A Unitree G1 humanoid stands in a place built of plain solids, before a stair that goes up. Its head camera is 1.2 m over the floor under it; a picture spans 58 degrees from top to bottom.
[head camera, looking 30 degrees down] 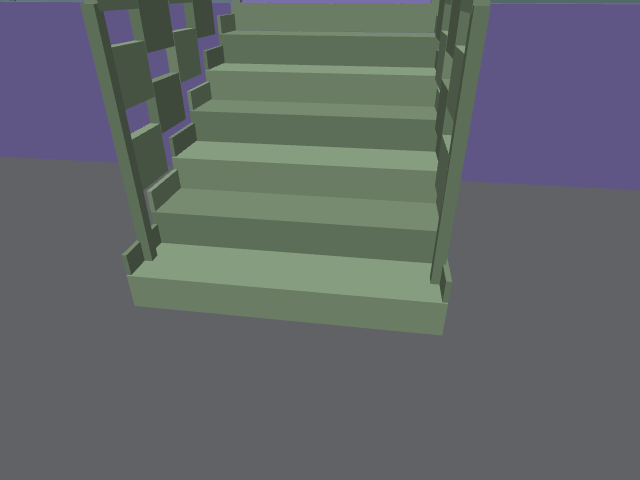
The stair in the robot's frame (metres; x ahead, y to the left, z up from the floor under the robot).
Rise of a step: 0.16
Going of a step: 0.28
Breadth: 1.32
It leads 8 degrees to the right of straight ahead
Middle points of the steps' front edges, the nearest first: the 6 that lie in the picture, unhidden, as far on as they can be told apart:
1.41 0.16 0.16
1.68 0.12 0.32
1.96 0.08 0.48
2.24 0.04 0.65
2.51 0.00 0.81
2.79 -0.04 0.97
